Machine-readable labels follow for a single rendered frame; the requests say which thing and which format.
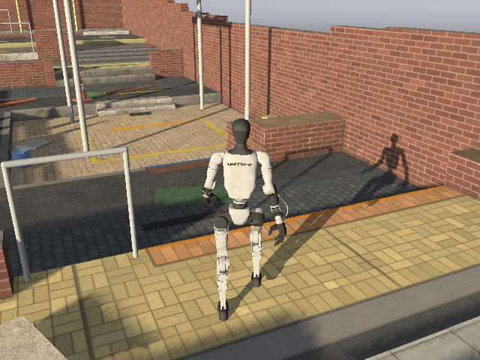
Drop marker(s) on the robot left hand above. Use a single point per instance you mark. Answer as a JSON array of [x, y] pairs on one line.
[[208, 202]]

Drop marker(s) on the robot left forearm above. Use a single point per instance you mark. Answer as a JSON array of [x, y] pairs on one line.
[[205, 191]]

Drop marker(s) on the robot right upper arm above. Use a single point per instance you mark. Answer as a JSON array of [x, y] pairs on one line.
[[267, 174]]

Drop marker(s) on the robot left upper arm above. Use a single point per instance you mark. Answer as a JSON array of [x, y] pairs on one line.
[[213, 167]]

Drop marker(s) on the robot right forearm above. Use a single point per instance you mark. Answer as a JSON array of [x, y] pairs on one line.
[[275, 206]]

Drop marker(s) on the robot right hand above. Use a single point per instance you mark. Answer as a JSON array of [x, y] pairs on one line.
[[282, 232]]

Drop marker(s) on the robot torso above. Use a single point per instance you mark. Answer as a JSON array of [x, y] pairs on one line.
[[240, 175]]

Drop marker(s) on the left robot foot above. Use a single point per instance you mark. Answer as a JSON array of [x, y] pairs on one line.
[[223, 314]]

